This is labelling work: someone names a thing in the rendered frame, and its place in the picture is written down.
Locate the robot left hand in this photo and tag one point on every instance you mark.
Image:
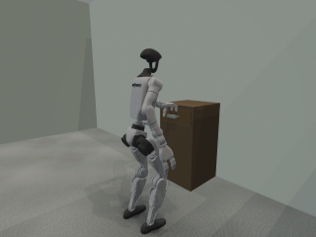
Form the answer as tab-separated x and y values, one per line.
170	105

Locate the drawer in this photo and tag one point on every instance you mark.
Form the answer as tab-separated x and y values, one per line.
183	116

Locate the right robot forearm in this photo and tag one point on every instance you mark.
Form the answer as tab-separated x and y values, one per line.
154	126

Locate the cabinet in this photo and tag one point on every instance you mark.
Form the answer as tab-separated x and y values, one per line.
194	146

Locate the left robot foot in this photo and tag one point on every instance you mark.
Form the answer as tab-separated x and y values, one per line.
137	210

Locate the handle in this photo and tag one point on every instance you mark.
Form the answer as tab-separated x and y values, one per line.
171	116

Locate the robot right hand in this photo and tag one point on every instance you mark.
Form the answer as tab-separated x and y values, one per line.
165	154

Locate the humanoid robot torso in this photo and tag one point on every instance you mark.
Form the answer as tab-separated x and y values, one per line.
139	91

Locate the right robot upper arm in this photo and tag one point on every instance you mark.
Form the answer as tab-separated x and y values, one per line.
154	87

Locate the left robot forearm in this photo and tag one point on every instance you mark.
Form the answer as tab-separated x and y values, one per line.
161	105

